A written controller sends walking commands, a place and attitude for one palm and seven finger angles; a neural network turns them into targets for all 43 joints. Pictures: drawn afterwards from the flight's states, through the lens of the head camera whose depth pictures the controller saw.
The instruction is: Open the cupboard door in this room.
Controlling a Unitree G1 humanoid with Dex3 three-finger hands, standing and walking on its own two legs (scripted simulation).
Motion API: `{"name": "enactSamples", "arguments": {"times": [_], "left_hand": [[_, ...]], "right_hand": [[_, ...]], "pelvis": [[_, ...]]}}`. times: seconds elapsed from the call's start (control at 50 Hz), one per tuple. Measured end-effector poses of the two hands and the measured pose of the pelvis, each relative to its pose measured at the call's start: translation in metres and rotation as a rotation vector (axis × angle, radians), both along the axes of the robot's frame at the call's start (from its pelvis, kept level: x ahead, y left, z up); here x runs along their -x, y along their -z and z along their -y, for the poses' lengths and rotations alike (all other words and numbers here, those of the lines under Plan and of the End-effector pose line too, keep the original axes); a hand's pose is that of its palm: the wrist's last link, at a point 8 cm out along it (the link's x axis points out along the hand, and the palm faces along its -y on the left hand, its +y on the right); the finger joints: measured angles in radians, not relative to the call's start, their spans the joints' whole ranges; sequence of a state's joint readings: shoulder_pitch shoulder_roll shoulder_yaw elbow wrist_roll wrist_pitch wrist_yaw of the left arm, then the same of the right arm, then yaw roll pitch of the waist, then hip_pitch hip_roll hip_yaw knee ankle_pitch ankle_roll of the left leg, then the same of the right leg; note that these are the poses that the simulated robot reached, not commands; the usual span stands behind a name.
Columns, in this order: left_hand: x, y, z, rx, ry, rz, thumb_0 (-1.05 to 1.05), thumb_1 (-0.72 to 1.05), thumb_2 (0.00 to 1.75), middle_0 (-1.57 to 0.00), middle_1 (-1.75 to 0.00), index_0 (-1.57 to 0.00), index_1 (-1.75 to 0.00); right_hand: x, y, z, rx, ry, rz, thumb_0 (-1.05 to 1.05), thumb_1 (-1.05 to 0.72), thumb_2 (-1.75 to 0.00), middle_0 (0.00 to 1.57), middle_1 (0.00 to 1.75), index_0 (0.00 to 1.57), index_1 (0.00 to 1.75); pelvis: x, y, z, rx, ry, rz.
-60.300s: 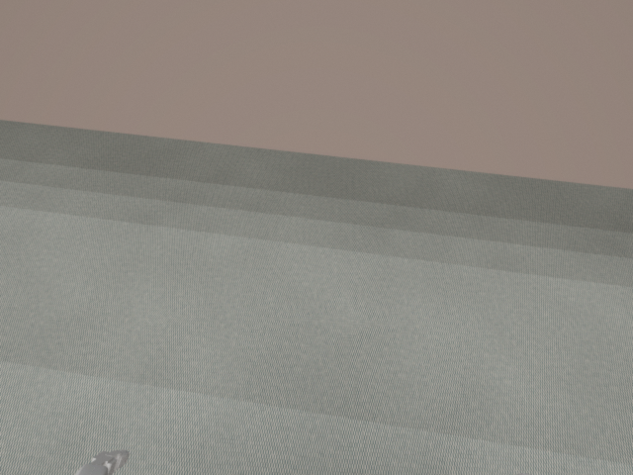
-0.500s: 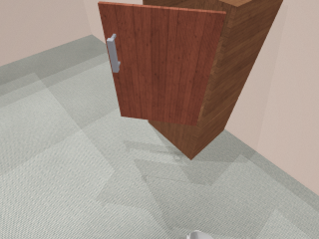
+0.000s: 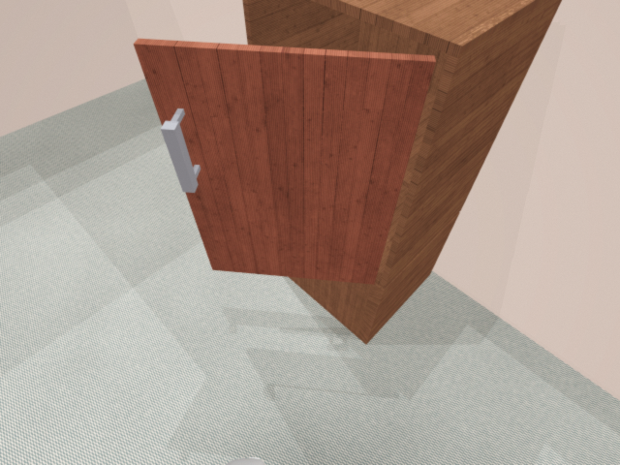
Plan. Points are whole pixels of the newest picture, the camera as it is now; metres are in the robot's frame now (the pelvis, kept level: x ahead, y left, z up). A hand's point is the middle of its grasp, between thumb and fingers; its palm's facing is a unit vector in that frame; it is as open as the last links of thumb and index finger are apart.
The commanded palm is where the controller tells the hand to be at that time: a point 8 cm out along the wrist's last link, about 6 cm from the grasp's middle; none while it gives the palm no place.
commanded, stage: come to a stop and stand still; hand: left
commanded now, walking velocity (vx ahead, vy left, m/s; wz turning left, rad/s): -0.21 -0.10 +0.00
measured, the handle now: (184, 151) +0.58 +0.27 +0.05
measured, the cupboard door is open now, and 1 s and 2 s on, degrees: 39 39 39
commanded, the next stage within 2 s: look again from close up in 0.68 s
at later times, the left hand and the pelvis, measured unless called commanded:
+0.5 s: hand out of the picture +0.02 +0.19 -0.17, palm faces +0.01 -0.97 -0.25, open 7.4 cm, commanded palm none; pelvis -0.03 -0.01 -0.01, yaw -1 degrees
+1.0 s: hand out of the picture +0.00 +0.19 -0.19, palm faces -0.01 -0.98 -0.20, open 7.4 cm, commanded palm none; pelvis -0.02 +0.02 -0.01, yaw -1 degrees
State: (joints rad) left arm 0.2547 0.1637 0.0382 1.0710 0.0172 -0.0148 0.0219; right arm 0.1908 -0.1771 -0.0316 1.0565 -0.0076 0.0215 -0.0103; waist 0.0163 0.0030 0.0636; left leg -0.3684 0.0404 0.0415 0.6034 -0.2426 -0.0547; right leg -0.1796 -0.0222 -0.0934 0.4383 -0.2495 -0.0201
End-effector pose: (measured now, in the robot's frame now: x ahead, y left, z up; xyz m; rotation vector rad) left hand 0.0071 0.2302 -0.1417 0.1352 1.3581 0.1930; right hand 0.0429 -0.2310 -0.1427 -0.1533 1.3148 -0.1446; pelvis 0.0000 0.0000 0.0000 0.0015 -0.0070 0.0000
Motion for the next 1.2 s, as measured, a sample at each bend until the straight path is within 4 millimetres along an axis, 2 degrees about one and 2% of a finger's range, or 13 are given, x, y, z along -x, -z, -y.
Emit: {"name": "enactSamples", "arguments": {"times": [0.1,0.16,0.22,0.3,0.4,0.48,0.54,0.64,0.7,0.78,0.88,1.06,1.2], "left_hand": [[-0.006,0.022,-0.02,0.02,-0.029,-0.029,0.0,0.91,0.9,-0.2,-0.29,-0.2,-0.3],[-0.011,0.022,-0.027,0.023,-0.02,-0.035,0.0,0.91,0.9,-0.2,-0.29,-0.2,-0.3],[-0.016,0.017,-0.033,0.016,-0.009,-0.027,0.0,0.91,0.9,-0.2,-0.29,-0.2,-0.3],[-0.022,0.011,-0.037,-0.002,0.015,0.004,0.0,0.91,0.9,-0.2,-0.29,-0.2,-0.3],[-0.025,0.002,-0.029,-0.024,0.051,0.054,0.0,0.91,0.9,-0.19,-0.29,-0.2,-0.3],[-0.011,0.001,-0.015,-0.05,0.063,0.074,0.0,0.91,0.9,-0.19,-0.29,-0.2,-0.3],[0.004,-0.004,-0.001,-0.033,0.056,0.046,0.0,0.91,0.9,-0.19,-0.29,-0.2,-0.3],[0.014,0.002,0.016,0.023,0.051,0.013,0.0,0.9,0.9,-0.2,-0.29,-0.2,-0.3],[0.017,0.011,0.017,0.042,0.035,-0.01,0.0,0.91,0.9,-0.2,-0.29,-0.2,-0.3],[0.019,0.014,0.014,0.049,0.024,-0.035,0.0,0.91,0.9,-0.2,-0.29,-0.2,-0.3],[0.019,0.016,0.006,0.028,0.08,-0.03,0.0,0.91,0.9,-0.2,-0.29,-0.2,-0.3],[0.014,0.014,-0.018,0.002,0.075,0.042,0.0,0.91,0.9,-0.2,-0.29,-0.2,-0.3],[0.027,0.009,-0.026,-0.005,0.08,0.039,0.0,0.91,0.9,-0.2,-0.29,-0.2,-0.3]], "right_hand": [[-0.035,-0.002,-0.017,0.049,-0.035,0.049,0.0,-0.91,-0.9,0.2,0.3,0.19,0.3],[-0.046,-0.008,-0.025,0.066,-0.052,0.077,0.0,-0.91,-0.9,0.2,0.3,0.19,0.3],[-0.049,-0.011,-0.028,0.068,-0.051,0.1,0.0,-0.91,-0.9,0.2,0.3,0.2,0.3],[-0.04,-0.013,-0.023,0.067,-0.035,0.111,0.0,-0.9,-0.9,0.2,0.3,0.2,0.3],[-0.009,-0.007,-0.002,0.055,0.001,0.093,0.0,-0.9,-0.9,0.21,0.3,0.2,0.3],[0.022,0.004,0.02,0.034,0.042,0.041,0.0,-0.9,-0.9,0.2,0.3,0.2,0.3],[0.043,0.002,0.029,0.024,0.051,-0.011,0.0,-0.9,-0.9,0.2,0.3,0.2,0.3],[0.068,-0.002,0.031,0.035,0.057,-0.078,0.0,-0.91,-0.9,0.2,0.3,0.19,0.3],[0.076,-0.001,0.025,0.05,0.045,-0.114,0.0,-0.91,-0.9,0.2,0.3,0.19,0.3],[0.077,-0.004,0.011,0.045,0.035,-0.133,0.0,-0.91,-0.9,0.2,0.3,0.19,0.3],[0.059,0.001,-0.007,0.023,0.028,-0.054,0.0,-0.91,-0.9,0.2,0.3,0.19,0.3],[0.041,0.002,-0.019,0.033,0.002,0.054,0.01,-0.94,-0.9,0.2,0.3,0.2,0.3],[0.04,-0.004,-0.022,0.023,-0.012,0.084,0.0,-0.92,-0.9,0.2,0.3,0.2,0.3]], "pelvis": [[-0.013,0.011,-0.019,0.013,-0.001,0.006],[-0.01,0.009,-0.023,0.019,0.006,0.0],[-0.004,0.006,-0.025,0.032,0.007,-0.007],[0.007,0.004,-0.021,0.038,0.018,-0.016],[0.021,0.005,-0.009,0.038,0.024,-0.012],[0.029,0.01,0.007,0.001,0.025,-0.008],[0.028,0.004,0.012,-0.002,0.02,-0.008],[0.021,0.002,0.012,0.005,0.019,-0.017],[0.019,0.005,0.008,0.013,0.006,-0.017],[0.017,0.004,0.006,0.002,0.013,-0.009],[0.021,0.007,-0.004,0.022,0.025,-0.013],[0.028,0.01,-0.021,0.018,0.019,0.022],[0.037,0.007,-0.023,0.008,0.023,0.018]]}}
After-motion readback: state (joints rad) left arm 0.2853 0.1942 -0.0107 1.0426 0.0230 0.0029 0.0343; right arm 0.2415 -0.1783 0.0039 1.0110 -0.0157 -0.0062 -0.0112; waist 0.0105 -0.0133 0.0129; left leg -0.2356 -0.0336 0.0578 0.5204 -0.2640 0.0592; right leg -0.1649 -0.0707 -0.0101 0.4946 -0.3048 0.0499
